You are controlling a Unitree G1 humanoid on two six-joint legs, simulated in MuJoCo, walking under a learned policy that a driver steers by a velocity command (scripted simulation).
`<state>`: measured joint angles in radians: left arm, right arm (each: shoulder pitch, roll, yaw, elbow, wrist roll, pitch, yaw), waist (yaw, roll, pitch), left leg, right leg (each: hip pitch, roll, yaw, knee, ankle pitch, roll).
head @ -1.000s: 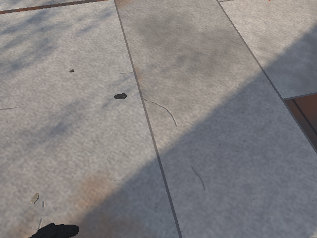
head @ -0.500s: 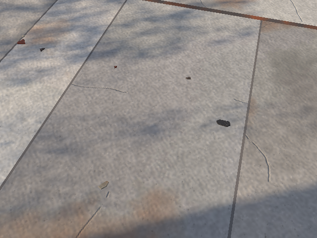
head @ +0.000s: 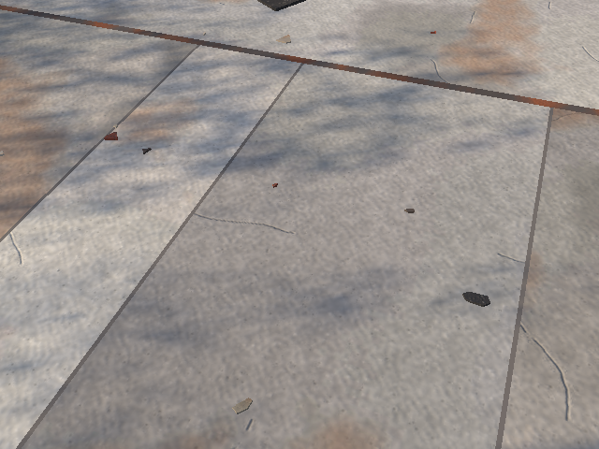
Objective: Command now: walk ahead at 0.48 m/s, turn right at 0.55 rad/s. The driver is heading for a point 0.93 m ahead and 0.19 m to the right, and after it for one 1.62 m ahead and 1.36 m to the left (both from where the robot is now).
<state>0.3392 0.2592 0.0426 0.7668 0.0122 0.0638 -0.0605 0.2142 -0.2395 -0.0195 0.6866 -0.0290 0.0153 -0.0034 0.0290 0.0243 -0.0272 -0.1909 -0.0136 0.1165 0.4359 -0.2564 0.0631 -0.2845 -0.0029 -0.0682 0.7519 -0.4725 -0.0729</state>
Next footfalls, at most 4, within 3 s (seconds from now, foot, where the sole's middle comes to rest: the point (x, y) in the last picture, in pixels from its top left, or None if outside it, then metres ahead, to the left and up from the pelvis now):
0.08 right None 0.00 -0.10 -0.78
0.48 left None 0.45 -0.01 -0.78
0.90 right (506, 402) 0.67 -0.40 -0.78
1.30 left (440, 260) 1.11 -0.31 -0.78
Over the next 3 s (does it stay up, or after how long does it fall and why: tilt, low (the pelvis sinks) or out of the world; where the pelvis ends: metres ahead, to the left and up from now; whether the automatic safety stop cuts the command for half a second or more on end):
stays up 1.33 -0.20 -0.01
